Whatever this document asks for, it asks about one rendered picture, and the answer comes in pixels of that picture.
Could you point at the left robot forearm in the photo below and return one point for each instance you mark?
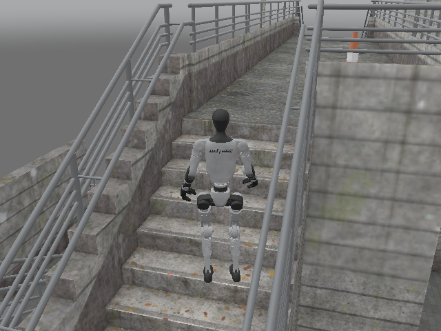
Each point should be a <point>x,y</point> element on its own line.
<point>187,181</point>

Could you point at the robot thigh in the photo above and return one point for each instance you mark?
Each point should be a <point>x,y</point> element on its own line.
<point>204,210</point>
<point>235,209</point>

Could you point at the right robot upper arm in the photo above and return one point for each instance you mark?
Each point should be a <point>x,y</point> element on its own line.
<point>242,146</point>

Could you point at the robot right thigh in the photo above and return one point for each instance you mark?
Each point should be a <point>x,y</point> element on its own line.
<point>235,209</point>

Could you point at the robot left hand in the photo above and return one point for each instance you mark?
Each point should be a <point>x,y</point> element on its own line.
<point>190,191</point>

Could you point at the left robot upper arm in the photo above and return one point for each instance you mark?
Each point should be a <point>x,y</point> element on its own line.
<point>199,146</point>

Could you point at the robot right hand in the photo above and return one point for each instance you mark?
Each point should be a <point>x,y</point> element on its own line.
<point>251,185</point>

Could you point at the right robot forearm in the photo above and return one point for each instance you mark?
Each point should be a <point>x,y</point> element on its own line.
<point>252,177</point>

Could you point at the robot left thigh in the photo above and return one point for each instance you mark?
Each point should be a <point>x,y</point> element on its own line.
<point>204,210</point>

